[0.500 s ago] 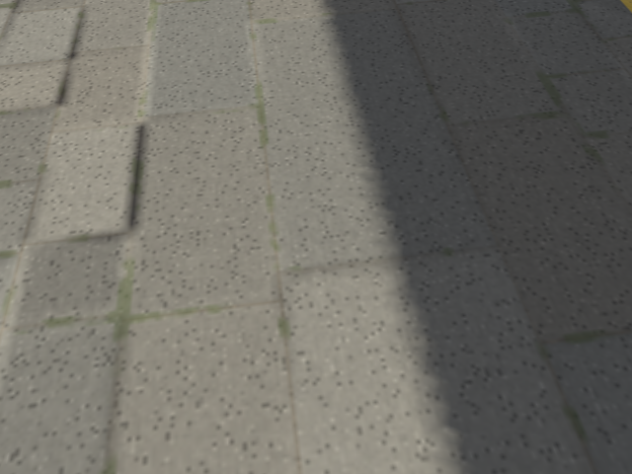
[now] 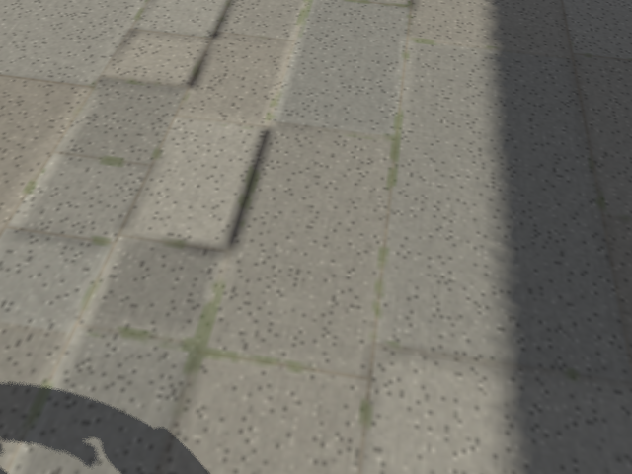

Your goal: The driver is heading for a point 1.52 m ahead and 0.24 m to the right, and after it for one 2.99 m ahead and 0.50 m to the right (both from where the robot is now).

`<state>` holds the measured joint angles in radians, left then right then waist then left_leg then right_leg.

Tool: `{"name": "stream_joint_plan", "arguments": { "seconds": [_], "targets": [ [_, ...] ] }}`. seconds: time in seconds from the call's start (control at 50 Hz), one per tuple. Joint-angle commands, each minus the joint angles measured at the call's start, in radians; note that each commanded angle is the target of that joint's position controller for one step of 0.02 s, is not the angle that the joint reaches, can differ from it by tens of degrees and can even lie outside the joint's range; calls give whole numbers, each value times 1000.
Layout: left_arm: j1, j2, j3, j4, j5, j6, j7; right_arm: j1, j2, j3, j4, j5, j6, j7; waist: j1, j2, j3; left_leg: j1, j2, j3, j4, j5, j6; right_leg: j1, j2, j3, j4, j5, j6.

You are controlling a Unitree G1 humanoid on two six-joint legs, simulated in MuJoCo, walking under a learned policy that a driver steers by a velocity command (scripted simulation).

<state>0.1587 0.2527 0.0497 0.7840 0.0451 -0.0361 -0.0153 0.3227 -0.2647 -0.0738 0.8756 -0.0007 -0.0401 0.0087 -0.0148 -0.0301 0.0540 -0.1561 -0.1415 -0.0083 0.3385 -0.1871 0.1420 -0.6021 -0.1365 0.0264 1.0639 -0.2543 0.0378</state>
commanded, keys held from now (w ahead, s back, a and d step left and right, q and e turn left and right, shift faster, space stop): w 0.52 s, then w+e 0.48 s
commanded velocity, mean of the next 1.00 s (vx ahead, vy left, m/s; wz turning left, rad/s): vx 0.50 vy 0.00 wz -0.06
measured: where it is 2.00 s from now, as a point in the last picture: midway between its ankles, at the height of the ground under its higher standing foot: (383, 271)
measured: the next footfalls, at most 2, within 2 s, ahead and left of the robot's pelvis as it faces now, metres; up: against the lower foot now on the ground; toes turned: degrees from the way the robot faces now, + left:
right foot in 0.32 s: +0.36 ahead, -0.12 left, +0.00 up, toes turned +2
left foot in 0.84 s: +0.62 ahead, +0.08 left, +0.00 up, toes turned -2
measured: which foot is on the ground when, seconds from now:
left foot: down 0.00-0.34, up 0.36-0.82, down 0.84-1.00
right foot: up 0.00-0.30, down 0.32-0.84, up 0.86-1.00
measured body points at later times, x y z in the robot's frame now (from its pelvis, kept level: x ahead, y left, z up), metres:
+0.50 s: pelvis +0.28 -0.06 +0.00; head +0.31 -0.07 +0.45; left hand +0.34 +0.22 -0.12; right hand +0.36 -0.31 -0.14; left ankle +0.23 +0.07 -0.66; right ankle +0.32 -0.12 -0.74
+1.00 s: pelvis +0.54 +0.00 +0.00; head +0.56 +0.01 +0.45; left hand +0.61 +0.27 -0.14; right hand +0.63 -0.27 -0.11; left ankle +0.58 +0.08 -0.74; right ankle +0.47 -0.12 -0.66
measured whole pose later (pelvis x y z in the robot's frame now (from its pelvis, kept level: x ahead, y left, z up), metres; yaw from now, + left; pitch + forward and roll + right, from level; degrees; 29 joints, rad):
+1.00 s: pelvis +0.54 +0.00 +0.00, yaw -8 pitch +1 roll +0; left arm 0.32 0.29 0.08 0.88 0.02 -0.02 -0.02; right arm 0.20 -0.23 -0.03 0.81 -0.03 -0.08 -0.01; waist 0.02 -0.04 0.03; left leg -0.25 0.00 0.11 0.41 -0.18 0.05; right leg -0.44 -0.01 0.01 1.10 -0.33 -0.07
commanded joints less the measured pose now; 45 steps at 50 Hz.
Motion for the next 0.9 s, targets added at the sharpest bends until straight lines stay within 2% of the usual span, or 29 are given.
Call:
{"name": "stream_joint_plan", "arguments": {
  "seconds": [0.02,0.1,0.2,0.24,0.26,0.28,0.3,0.32,0.34,0.36,0.38,0.4,0.42,0.44,0.46,0.5,0.52,0.58,0.66,0.74,0.78,0.8,0.82,0.84,0.86,0.88,0.9],
  "targets": [
    [10,63,12,-46,1,12,-6,49,-125,-23,-47,1,-27,-2,5,71,-21,38,254,-210,-154,385,105,-61,9,-43,-100,118,13],
    [-110,59,4,-81,-6,7,-14,127,-119,-14,-22,0,-32,-6,-44,90,-12,145,258,-198,-147,439,62,-99,29,-50,-270,240,-5],
    [-233,62,-6,-130,-15,-9,-22,180,-128,-6,2,-15,-33,-20,-79,97,23,253,300,-206,-120,501,62,-84,75,-73,-434,243,-52],
    [-200,75,-3,-130,-17,-16,-21,157,-143,-6,6,-20,-35,-27,-46,105,29,262,321,-200,-90,598,47,-2,99,-73,-490,186,-86],
    [-138,86,2,-112,-19,-19,-15,131,-151,-7,4,-21,-38,-29,-12,110,9,251,318,-185,-41,723,30,96,126,-79,-516,146,-105],
    [-45,105,12,-82,-22,-23,-5,118,-163,-9,6,-24,-39,-29,27,115,-38,248,308,-173,57,861,17,215,163,-91,-529,103,-123],
    [105,121,22,-35,-20,-30,7,102,-168,-9,8,-24,-39,-24,98,85,-116,220,269,-138,234,886,1,390,181,-102,-593,129,-146],
    [263,168,37,-3,0,-39,23,106,-139,2,-8,-17,-43,-21,158,30,-226,61,228,-114,481,644,-11,638,41,40,-604,72,-188],
    [346,291,70,6,20,-37,23,235,-43,19,-24,26,-42,-12,116,-214,-367,-271,39,-29,892,28,-67,914,-251,532,-661,-12,-338],
    [280,220,56,13,-15,-24,8,205,-108,9,-11,-10,-42,-16,91,-131,-322,-392,28,-109,982,-297,-49,841,-265,715,-785,-42,-341],
    [168,159,40,-4,-31,-22,4,128,-113,5,-24,-19,-38,-12,47,-49,-147,-431,93,-115,986,-220,-47,675,-235,549,-798,-111,-323],
    [109,102,26,-9,-28,-25,0,73,-101,12,-35,-23,-39,-5,37,14,-73,-421,134,-102,928,-160,-48,557,-189,432,-834,-66,-300],
    [97,83,18,0,-25,-31,2,51,-86,14,-40,-25,-32,2,19,-2,-33,-400,163,-88,874,-140,-50,488,-141,337,-861,-2,-272],
    [97,68,11,17,-28,-37,4,62,-77,18,-39,-36,-20,8,-4,-30,-19,-359,183,-76,833,-125,-60,431,-102,265,-885,60,-249],
    [110,70,10,29,-29,-45,4,78,-65,21,-29,-40,-10,14,-13,-45,-27,-333,188,-61,816,-111,-70,411,-86,224,-898,124,-247],
    [151,89,15,57,-36,-61,0,60,-54,25,-33,-42,-1,21,-18,-39,-26,-362,205,-36,779,-77,-86,415,-74,171,-923,215,-259],
    [166,99,18,67,-38,-64,-1,23,-52,27,-44,-41,1,23,-15,-34,-15,-400,219,-24,748,-45,-96,424,-69,149,-941,222,-263],
    [227,95,16,98,-45,-61,-1,-129,-44,35,-97,-43,0,24,15,-22,20,-484,247,13,589,57,-136,457,-35,122,-961,276,-266],
    [288,114,22,125,-46,-55,4,-269,-19,51,-139,-33,-7,26,54,-31,17,-437,212,42,360,165,-166,490,-6,101,-918,374,-244],
    [321,130,27,133,-35,-46,12,-350,-38,51,-171,-24,-17,16,74,-47,1,-393,179,32,258,137,-159,566,-33,152,-829,473,-239],
    [291,150,35,123,-29,-41,18,-313,-63,43,-170,-21,-28,9,44,-58,-14,-311,166,16,206,63,-139,576,-50,189,-770,499,-222],
    [269,159,39,116,-29,-39,19,-248,-79,36,-153,-22,-35,4,12,-59,-36,-220,149,18,167,26,-126,563,-46,198,-713,529,-209],
    [252,154,39,112,-34,-40,16,-125,-101,24,-114,-28,-48,-6,-45,-18,-96,-48,142,19,95,44,-104,525,-1,169,-570,547,-188],
    [241,117,30,87,-45,-44,11,28,-166,4,-88,-53,-62,-21,-102,71,-214,183,287,-119,66,-32,-58,398,66,117,-330,398,-166],
    [319,6,7,45,-78,-43,12,103,-272,-22,-97,-74,-54,-30,-86,271,-349,467,568,-490,18,-130,33,85,213,-1,-16,-105,-122],
    [324,86,23,53,-53,-30,19,67,-230,-21,-97,-49,-35,-27,-65,251,-343,400,603,-673,-66,-226,75,-34,197,20,119,-282,-134],
    [281,109,33,63,-37,-18,16,-12,-141,2,-113,-41,-31,-22,-34,133,-191,270,554,-530,-82,-284,55,-59,135,49,154,-206,-140]
  ]
}}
